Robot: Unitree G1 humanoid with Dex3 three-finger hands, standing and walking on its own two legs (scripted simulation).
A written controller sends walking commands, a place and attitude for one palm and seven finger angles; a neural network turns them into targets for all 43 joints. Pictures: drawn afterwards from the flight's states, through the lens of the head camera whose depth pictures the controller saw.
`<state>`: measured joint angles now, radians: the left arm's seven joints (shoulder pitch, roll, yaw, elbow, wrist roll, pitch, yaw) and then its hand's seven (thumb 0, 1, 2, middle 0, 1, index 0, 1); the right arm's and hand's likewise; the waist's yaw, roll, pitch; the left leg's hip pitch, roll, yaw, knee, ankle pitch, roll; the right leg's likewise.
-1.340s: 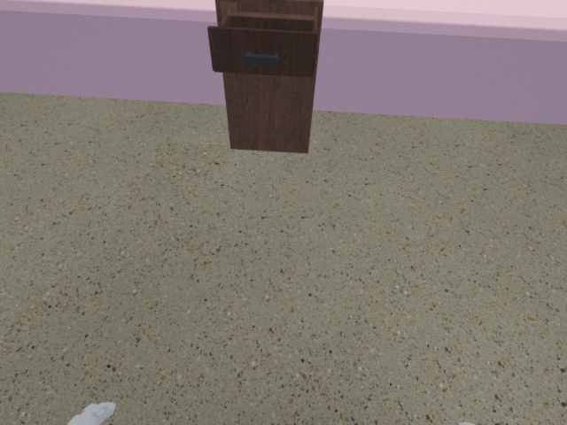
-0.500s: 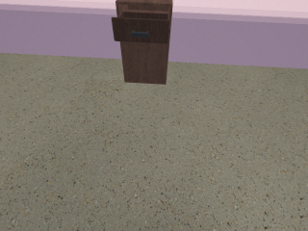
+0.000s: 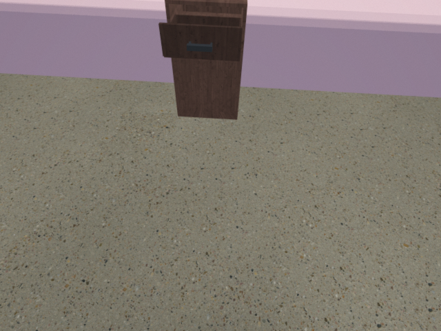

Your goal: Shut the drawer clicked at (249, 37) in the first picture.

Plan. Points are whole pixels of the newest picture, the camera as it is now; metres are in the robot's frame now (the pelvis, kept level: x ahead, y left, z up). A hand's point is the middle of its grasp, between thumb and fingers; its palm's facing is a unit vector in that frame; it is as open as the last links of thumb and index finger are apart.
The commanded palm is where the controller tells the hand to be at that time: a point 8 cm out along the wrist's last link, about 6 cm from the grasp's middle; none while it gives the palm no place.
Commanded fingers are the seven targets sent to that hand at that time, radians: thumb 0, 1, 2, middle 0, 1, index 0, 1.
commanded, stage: look at it before walking up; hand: left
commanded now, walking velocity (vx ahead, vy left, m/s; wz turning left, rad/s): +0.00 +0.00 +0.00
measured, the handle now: (200, 45) +1.37 +0.18 -0.09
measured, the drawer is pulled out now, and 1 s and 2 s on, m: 0.28 0.28 0.28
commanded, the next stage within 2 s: walk to a spot facing it in 0.10 s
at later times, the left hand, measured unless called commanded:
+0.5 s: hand out of the picture +0.04 +0.21 -0.19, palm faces +0.04 -0.98 -0.19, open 7.4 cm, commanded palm none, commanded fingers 0.00 0.90 0.90 -0.20 -0.30 -0.20 -0.30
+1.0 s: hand (176, 249) +0.35 +0.13 -0.18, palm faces +0.00 -0.98 -0.20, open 7.3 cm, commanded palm none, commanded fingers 0.00 0.90 0.90 -0.20 -0.30 -0.20 -0.30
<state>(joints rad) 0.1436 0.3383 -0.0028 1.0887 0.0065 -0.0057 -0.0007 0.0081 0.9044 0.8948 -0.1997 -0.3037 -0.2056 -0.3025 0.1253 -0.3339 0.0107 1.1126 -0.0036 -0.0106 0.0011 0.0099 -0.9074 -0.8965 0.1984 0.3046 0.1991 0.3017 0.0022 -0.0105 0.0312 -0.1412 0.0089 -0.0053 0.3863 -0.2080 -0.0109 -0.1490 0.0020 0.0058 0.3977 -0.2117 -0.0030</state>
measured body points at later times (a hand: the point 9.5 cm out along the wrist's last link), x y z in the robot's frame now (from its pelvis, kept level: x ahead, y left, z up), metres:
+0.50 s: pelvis +0.06 +0.02 -0.02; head +0.04 +0.04 +0.43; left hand +0.04 +0.27 -0.18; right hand +0.06 -0.24 -0.16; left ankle +0.00 +0.13 -0.75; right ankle +0.00 -0.11 -0.74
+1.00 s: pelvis +0.25 -0.04 -0.02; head +0.26 -0.04 +0.43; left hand +0.35 +0.19 -0.16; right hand +0.17 -0.26 -0.18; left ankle +0.18 +0.10 -0.64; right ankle +0.30 -0.12 -0.74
